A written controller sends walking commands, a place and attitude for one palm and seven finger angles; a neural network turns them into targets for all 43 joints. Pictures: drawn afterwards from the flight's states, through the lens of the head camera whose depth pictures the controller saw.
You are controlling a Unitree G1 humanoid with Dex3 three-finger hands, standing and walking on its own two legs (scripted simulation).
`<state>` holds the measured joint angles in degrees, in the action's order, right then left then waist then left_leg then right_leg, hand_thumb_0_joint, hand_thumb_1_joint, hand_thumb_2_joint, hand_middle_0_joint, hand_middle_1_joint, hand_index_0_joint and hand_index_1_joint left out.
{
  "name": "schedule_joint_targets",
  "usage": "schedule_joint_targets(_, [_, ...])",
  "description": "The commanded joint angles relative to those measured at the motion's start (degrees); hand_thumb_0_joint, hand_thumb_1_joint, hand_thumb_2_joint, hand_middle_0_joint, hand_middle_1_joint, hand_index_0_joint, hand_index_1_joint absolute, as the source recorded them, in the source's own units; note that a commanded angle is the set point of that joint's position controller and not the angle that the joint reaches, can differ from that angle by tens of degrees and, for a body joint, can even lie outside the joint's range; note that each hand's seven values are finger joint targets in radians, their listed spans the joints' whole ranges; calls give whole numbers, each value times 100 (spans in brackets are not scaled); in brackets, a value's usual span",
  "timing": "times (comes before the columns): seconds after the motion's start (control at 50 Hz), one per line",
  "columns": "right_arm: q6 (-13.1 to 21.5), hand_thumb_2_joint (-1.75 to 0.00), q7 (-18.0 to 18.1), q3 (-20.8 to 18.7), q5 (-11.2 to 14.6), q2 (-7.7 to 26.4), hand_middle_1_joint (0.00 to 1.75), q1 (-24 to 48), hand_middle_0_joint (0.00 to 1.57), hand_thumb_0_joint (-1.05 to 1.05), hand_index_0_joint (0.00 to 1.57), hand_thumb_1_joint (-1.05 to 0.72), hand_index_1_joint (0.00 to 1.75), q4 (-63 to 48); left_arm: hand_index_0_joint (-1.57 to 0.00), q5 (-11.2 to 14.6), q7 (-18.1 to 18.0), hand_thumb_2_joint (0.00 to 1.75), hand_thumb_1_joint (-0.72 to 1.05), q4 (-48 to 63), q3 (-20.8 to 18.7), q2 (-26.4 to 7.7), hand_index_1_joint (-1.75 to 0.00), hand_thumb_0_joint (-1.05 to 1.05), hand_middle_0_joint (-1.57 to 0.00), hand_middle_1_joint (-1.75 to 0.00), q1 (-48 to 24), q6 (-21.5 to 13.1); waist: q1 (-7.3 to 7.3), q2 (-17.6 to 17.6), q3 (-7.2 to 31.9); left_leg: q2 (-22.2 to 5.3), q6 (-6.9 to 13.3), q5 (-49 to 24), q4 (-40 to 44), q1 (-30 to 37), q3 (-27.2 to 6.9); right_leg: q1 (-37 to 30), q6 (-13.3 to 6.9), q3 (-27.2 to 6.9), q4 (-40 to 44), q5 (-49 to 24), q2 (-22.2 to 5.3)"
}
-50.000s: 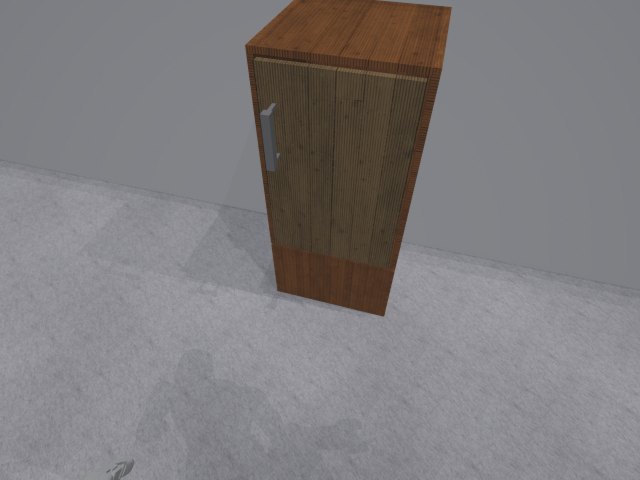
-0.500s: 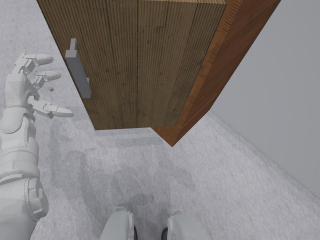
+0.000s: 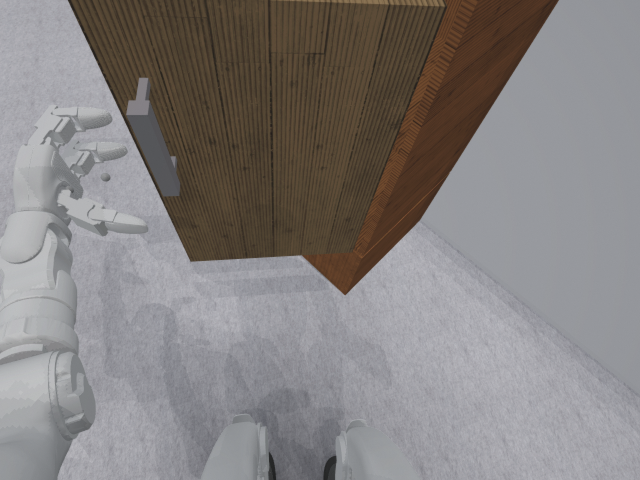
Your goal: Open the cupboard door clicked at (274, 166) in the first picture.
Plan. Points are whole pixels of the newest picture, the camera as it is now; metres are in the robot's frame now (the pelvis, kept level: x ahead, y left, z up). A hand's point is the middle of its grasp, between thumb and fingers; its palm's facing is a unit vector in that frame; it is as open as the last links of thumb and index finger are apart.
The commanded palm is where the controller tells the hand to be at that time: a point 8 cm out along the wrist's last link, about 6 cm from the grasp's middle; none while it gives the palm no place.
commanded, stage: slide the fingers in behind the handle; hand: left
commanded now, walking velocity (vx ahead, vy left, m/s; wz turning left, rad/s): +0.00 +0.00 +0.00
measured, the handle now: (158, 141) +0.53 +0.20 +0.05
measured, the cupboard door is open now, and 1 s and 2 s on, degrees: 50 50 51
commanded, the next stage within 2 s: close the thumb around the handle in 1.54 s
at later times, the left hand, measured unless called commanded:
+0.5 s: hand (139, 175) +0.47 +0.21 +0.05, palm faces +0.05 -1.00 +0.00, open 14.0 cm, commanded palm +0.44 +0.25 +0.05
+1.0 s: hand (166, 175) +0.47 +0.18 +0.05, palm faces +0.05 -1.00 -0.01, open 14.0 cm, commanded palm +0.44 +0.22 +0.05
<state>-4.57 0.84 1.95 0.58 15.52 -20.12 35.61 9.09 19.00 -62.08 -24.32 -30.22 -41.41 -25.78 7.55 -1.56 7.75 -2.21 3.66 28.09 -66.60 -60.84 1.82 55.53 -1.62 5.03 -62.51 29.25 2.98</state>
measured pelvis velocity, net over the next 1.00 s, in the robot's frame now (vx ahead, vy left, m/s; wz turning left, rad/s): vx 0.00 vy -0.01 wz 0.01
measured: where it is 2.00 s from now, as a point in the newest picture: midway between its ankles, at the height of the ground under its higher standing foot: outside the picture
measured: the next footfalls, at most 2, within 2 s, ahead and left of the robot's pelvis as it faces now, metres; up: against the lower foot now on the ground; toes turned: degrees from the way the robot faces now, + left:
none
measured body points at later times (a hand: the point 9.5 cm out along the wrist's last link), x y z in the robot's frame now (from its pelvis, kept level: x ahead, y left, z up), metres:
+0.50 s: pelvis +0.00 +0.00 +0.00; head +0.12 +0.03 +0.44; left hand +0.46 +0.26 +0.06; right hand +0.04 -0.26 -0.11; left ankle +0.03 +0.08 -0.65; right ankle +0.00 -0.11 -0.65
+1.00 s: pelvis +0.00 -0.01 +0.00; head +0.12 +0.02 +0.43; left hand +0.46 +0.23 +0.06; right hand +0.04 -0.27 -0.12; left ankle +0.03 +0.08 -0.65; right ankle +0.00 -0.11 -0.65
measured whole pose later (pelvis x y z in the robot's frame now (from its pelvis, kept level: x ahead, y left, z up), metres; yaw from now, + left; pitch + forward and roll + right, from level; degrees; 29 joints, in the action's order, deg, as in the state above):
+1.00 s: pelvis +0.00 -0.01 +0.00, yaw +0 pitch +22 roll -3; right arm -4.7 -0.8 0.9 -0.4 14.8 -19.8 36.3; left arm 7.2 9.4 -60.9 -18.4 -21.4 -42.1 -29.0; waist 7.6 -1.8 8.5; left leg -1.8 3.2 28.1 -66.6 -60.7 2.0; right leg 55.9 -2.1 4.8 -63.7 29.9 2.7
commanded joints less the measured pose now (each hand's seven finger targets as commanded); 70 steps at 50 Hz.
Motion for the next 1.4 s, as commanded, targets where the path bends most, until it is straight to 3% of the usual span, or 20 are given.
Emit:
schedule_joint_targets(0.0, [96, -90, 109, -372, 39, 1079, 30, -712, 20, 0, 20, -90, 30, -350, -30, 174, 28, 30, -50, 1002, -38, -1238, -120, 0, -30, -120, -2089, -290, 66, -498, 2285, 7, -156, -1942, 790, 2398, -633, -432, 28, -341, 808, -1532, 74])
schedule_joint_targets(0.1, [148, -90, 119, -375, -3, 1094, 30, -757, 20, 0, 20, -90, 30, -310, -30, 95, -126, 30, -50, 1104, -253, -1522, -120, 0, -30, -120, -2368, -462, 50, -500, 2452, 15, -151, -1909, 691, 2269, -648, -440, 19, -390, 696, -1502, 62])
schedule_joint_targets(0.2, [145, -90, 46, -413, -37, 1070, 30, -768, 20, 0, 20, -90, 30, -297, -30, 24, -248, 30, -50, 1406, -93, -1268, -120, 0, -30, -120, -2290, -614, -40, -1041, 2874, -38, -266, -2407, 716, 3024, -769, -132, -34, -284, 614, -1576, 86])
schedule_joint_targets(0.3, [92, -90, 25, -424, -21, 1053, 30, -773, 20, 0, 20, -90, 30, -325, -30, 43, -359, 30, -50, 1398, 12, -1037, -120, 0, -30, -120, -2041, -451, -50, -802, 2860, -34, -267, -2562, 760, 2993, -742, -318, -6, -253, 651, -1757, 83])
schedule_joint_targets(0.48, [76, -90, -49, -432, -57, 983, 30, -757, 20, 0, 20, -90, 30, -310, -30, -72, -795, 30, -50, 1230, 382, -434, -120, 0, -30, -120, -2277, -534, 117, -523, 2166, -14, -260, -2135, 850, 2770, -794, -53, -9, -207, 718, -1474, 87])
schedule_joint_targets(0.56, [60, -90, -73, -443, -80, 982, 30, -723, 20, 0, 20, -90, 30, -368, -30, -152, -887, 30, -50, 1288, 242, -569, -120, 0, -30, -120, -2068, -667, -31, -599, 2546, 16, -273, -2286, 828, 2831, -720, -285, -14, -266, 675, -1633, 70])
schedule_joint_targets(0.6, [61, -90, -95, -442, -92, 950, 30, -711, 20, 0, 20, -90, 30, -346, -30, -161, -893, 30, -50, 1354, 313, -472, -120, 0, -30, -120, -2145, -730, -32, -752, 2687, 12, -297, -2426, 780, 2967, -727, -232, -16, -252, 627, -1696, 69])
schedule_joint_targets(0.76, [58, -90, -43, -414, -61, 950, 30, -659, 20, 0, 20, -90, 30, -340, -30, -136, -929, 30, -50, 1099, 310, -504, -120, 0, -30, -120, -2414, -635, 110, -295, 2326, 80, -180, -1729, 737, 2232, -592, -495, 39, -379, 742, -1529, 47])
schedule_joint_targets(0.78, [86, -90, -37, -408, -83, 944, 30, -686, 20, 0, 20, -90, 30, -329, -30, -123, -939, 30, -50, 1294, 309, -530, -120, 0, -30, -120, -2646, -708, 129, -389, 2459, 87, -171, -1809, 699, 2313, -619, -508, 26, -388, 697, -1590, 50])
schedule_joint_targets(0.8, [91, -90, -43, -420, -75, 936, 30, -672, 20, 0, 20, -90, 30, -316, -30, -146, -949, 30, -50, 1317, 234, -610, -120, 0, -30, -120, -2512, -747, 11, -595, 2627, 83, -207, -1958, 718, 2471, -607, -542, 8, -388, 675, -1672, 48])
schedule_joint_targets(0.84, [109, -90, -64, -435, -79, 906, 30, -644, 20, 0, 20, -90, 30, -326, -30, -112, -935, 30, -50, 1458, 465, -302, -120, 0, -30, -120, -2474, -801, 59, -642, 2823, 72, -220, -2143, 687, 2695, -618, -492, 8, -367, 662, -1783, 58])
schedule_joint_targets(0.92, [92, -90, -102, -454, -73, 898, 30, -675, 20, 0, 20, -90, 30, -279, -30, -110, -939, 30, -50, 1274, 604, -89, -120, 0, -30, -120, -2226, -729, 76, -493, 2695, 76, -210, -2139, 676, 2601, -593, -519, 26, -360, 688, -1837, 68])
schedule_joint_targets(0.98, [60, -90, -67, -418, -63, 945, 30, -733, 20, 0, 20, -90, 30, -275, -30, -133, -1007, 30, -50, 950, 384, -392, -120, 0, -30, -120, -2283, -567, 105, -239, 2245, 112, -163, -1762, 708, 2076, -553, -620, 36, -399, 740, -1681, 50])
schedule_joint_targets(1.1, [111, -90, -108, -451, -107, 865, 30, -662, 20, 0, 20, -90, 30, -350, -30, -150, -1187, 30, -50, 1620, 475, -183, -120, 0, -30, -120, -2417, -823, -1, -578, 2945, 96, -211, -2311, 650, 2628, -564, -671, 16, -393, 612, -2047, 48])
schedule_joint_targets(1.14, [113, -90, -141, -456, -109, 855, 30, -667, 20, 0, 20, -90, 30, -315, -30, -172, -1232, 30, -50, 1440, 562, -40, -120, 0, -30, -120, -2315, -846, 66, -413, 2724, 97, -206, -2195, 643, 2499, -550, -633, 35, -393, 650, -1987, 60])
schedule_joint_targets(1.18, [105, -90, -127, -450, -117, 892, 30, -710, 20, 0, 20, -90, 30, -285, -30, -226, -1254, 30, -50, 1308, 404, -293, -120, 0, -30, -120, -2372, -844, 94, -212, 2516, 120, -166, -1931, 633, 2159, -512, -766, 51, -450, 675, -1907, 57])
schedule_joint_targets(1.26, [84, -90, -118, -457, -95, 882, 30, -658, 20, 0, 20, -90, 30, -323, -30, -247, -1199, 30, -50, 1365, 404, -317, -120, 0, -30, -120, -2216, -822, -2, -392, 2662, 127, -187, -2004, 683, 2304, -489, -842, 32, -461, 699, -1979, 46])
schedule_joint_targets(1.32, [76, -90, -124, -450, -86, 852, 30, -639, 20, 0, 20, -90, 30, -319, -30, -172, -1147, 30, -50, 1454, 630, -12, -120, 0, -30, -120, -2271, -811, 40, -564, 2689, 102, -217, -2187, 718, 2573, -541, -671, 22, -390, 683, -2006, 55])
schedule_joint_targets(1.34, [81, -90, -131, -465, -80, 841, 30, -628, 20, 0, 20, -90, 30, -309, -30, -131, -1132, 30, -50, 1529, 723, 129, -120, 0, -30, -120, -2308, -805, 66, -502, 2683, 96, -212, -2172, 717, 2624, -542, -663, 28, -387, 714, -1990, 63])
schedule_joint_targets(1.38, [85, -90, -120, -481, -85, 889, 30, -685, 20, 0, 20, -90, 30, -313, -30, -92, -1133, 30, -50, 1421, 502, -78, -120, 0, -30, -120, -2084, -778, 7, -326, 2647, 107, -200, -2166, 714, 2519, -538, -778, 18, -391, 712, -2030, 70])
